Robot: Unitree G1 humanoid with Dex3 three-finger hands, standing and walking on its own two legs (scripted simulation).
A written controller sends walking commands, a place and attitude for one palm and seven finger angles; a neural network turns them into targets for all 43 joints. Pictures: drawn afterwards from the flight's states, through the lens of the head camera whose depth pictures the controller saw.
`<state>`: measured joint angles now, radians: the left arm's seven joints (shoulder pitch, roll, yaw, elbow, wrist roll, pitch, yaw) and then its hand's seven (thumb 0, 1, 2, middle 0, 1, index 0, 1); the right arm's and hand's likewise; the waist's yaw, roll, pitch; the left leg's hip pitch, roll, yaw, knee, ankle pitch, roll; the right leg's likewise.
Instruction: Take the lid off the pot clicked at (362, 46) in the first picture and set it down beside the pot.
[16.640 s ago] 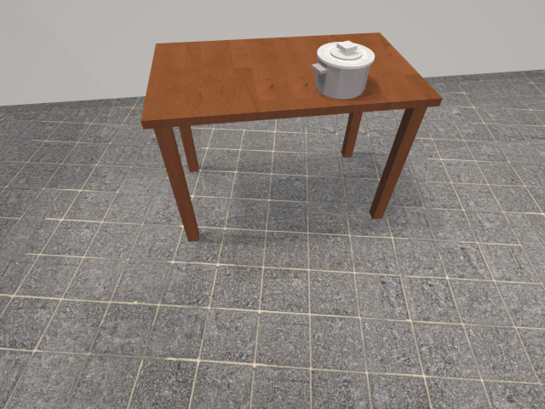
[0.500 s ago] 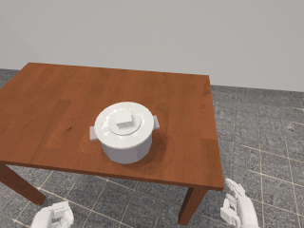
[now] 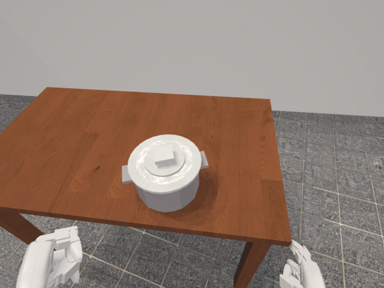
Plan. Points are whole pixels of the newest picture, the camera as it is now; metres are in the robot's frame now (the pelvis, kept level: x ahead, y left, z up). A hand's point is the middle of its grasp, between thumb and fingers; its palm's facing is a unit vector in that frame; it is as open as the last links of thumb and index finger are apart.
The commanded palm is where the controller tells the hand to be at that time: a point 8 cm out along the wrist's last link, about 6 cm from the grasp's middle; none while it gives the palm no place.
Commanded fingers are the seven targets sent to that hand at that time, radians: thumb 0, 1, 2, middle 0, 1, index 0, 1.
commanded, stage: raise the hand higher, near the body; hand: left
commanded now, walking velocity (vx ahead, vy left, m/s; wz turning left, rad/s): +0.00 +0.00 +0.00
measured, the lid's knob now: (163, 154) +0.41 +0.13 +0.04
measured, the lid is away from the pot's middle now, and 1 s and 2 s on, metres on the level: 0.00 0.00 0.00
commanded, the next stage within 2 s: reach forward and open the fingers in 0.22 s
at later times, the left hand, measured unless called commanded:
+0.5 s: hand (63, 231) +0.18 +0.25 +0.09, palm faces +0.06 -0.33 -0.94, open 2.9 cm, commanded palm +0.15 +0.26 +0.14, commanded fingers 0.00 0.62 0.98 -1.18 -1.15 -1.18 -1.15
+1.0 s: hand (63, 214) +0.21 +0.26 +0.09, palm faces -0.25 -0.08 -0.97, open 6.1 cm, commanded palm +0.20 +0.26 +0.15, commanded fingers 0.00 -0.08 1.24 -0.89 -0.26 -0.89 -0.26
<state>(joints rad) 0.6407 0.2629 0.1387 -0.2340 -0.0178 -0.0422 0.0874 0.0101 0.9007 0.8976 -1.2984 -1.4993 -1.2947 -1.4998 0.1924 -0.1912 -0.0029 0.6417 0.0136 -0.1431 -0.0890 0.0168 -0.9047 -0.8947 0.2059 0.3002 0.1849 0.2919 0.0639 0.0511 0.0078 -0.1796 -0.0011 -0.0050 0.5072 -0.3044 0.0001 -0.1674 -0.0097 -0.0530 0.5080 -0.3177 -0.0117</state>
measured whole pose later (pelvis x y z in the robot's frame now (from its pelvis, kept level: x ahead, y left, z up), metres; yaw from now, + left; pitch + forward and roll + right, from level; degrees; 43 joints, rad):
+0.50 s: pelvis -0.01 +0.00 +0.00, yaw -3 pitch +1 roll +0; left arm 0.55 0.48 0.13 -0.44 0.60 0.08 0.11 0.01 0.84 0.89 -1.25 -1.46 -1.25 -1.46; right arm 0.13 -0.25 0.01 0.57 0.00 0.03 -0.02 0.02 -0.90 -0.89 0.21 0.30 0.17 0.28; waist 0.09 0.09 -0.01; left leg -0.24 0.01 0.04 0.51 -0.29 0.00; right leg -0.25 0.00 -0.01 0.53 -0.30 -0.02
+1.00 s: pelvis -0.03 +0.01 +0.01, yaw +0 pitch +0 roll +0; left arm 0.22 0.63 0.08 -0.21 0.75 -0.02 -0.21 0.00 0.17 1.17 -1.01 -0.60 -1.01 -0.60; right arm 0.11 -0.28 0.00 0.57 0.04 0.09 -0.02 0.01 -0.91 -0.89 0.20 0.30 0.20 0.30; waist 0.06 0.12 0.03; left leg -0.22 0.00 0.00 0.44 -0.22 0.01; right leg -0.20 -0.01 -0.05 0.42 -0.22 0.00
